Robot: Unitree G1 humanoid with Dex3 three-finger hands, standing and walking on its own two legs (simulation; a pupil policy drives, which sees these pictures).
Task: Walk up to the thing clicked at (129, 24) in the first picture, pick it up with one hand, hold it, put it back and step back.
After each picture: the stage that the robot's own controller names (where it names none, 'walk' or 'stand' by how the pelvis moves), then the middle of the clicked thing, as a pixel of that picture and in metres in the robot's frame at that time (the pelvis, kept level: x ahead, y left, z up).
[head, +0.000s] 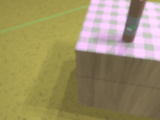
stand; (133, 20) +0.74 -0.22 +0.02
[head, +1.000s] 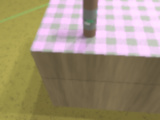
rise first; (90, 13) +0.69 +0.03 +0.06
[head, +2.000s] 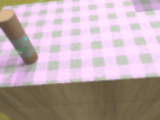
walk; (19, 40) +0.52 +0.31 +0.05
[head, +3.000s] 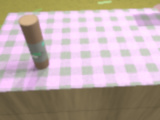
stand; (36, 45) +0.53 +0.23 +0.03
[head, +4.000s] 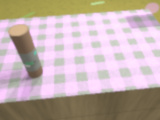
stand; (28, 54) +0.49 +0.26 +0.02
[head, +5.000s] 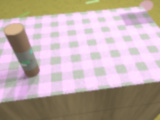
stand; (24, 53) +0.49 +0.27 +0.02
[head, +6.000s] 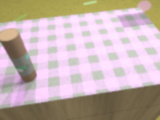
stand; (20, 58) +0.47 +0.28 +0.02
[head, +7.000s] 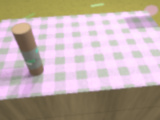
stand; (30, 52) +0.51 +0.26 +0.02
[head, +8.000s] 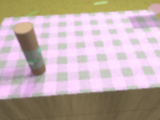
stand; (32, 51) +0.51 +0.25 +0.02
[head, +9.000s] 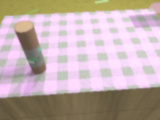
rise first; (32, 50) +0.51 +0.24 +0.02
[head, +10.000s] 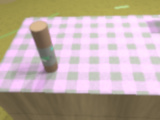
rise first; (45, 49) +0.53 +0.23 +0.02
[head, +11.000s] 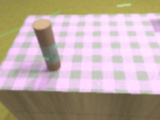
go down; (48, 47) +0.53 +0.22 +0.03
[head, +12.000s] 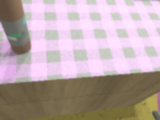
go down; (13, 22) +0.51 +0.21 +0.08
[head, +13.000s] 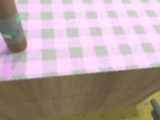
close in; (8, 20) +0.52 +0.21 +0.09
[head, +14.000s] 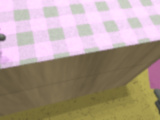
close; out of the picture +0.55 +0.23 +0.13
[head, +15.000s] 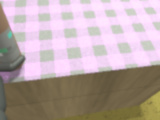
lift; out of the picture +0.44 +0.22 +0.12
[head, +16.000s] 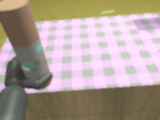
lift; (29, 50) +0.33 +0.16 +0.23
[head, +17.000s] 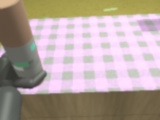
hold; (21, 48) +0.31 +0.18 +0.24
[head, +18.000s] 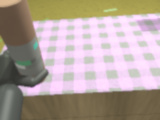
crouch; (23, 46) +0.31 +0.16 +0.25
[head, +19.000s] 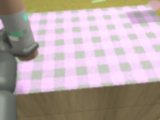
crouch; (15, 21) +0.44 +0.19 +0.23
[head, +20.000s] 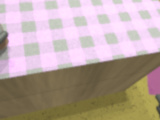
lower; out of the picture +0.53 +0.23 +0.10
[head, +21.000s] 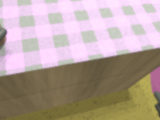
lower; out of the picture +0.53 +0.23 +0.12
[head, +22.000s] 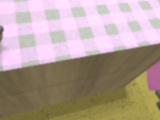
lower; out of the picture +0.53 +0.23 +0.13
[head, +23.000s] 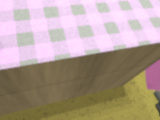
lower; out of the picture +0.54 +0.24 +0.13
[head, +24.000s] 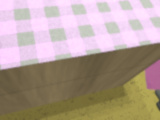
rest; out of the picture +0.54 +0.24 +0.13
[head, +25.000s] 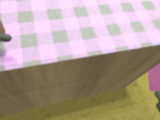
withdraw; out of the picture +0.53 +0.22 +0.12
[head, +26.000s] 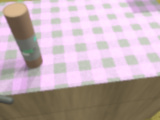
sink last; (26, 40) +0.50 +0.20 +0.08
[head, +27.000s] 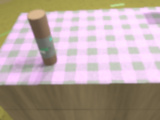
stand; (44, 40) +0.54 +0.22 +0.07
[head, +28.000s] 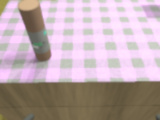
stand; (37, 34) +0.52 +0.22 +0.08
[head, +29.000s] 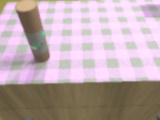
stand; (35, 35) +0.52 +0.22 +0.09
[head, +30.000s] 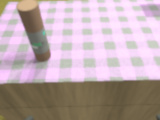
stand; (36, 34) +0.53 +0.22 +0.09
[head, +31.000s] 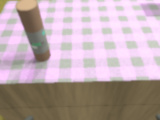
stand; (36, 34) +0.52 +0.22 +0.09
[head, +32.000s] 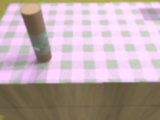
stand; (38, 36) +0.53 +0.22 +0.07
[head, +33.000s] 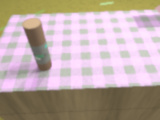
walk; (39, 47) +0.53 +0.22 +0.02
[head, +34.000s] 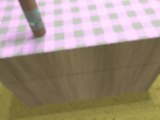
walk; (32, 13) +0.68 +0.29 +0.04
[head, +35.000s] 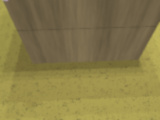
walk; out of the picture +1.05 +0.21 +0.05
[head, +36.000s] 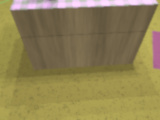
stand; out of the picture +1.13 +0.26 +0.03
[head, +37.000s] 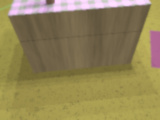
stand; out of the picture +1.15 +0.28 +0.02
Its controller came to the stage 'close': yes
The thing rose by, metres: 0.23
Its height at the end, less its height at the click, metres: +0.00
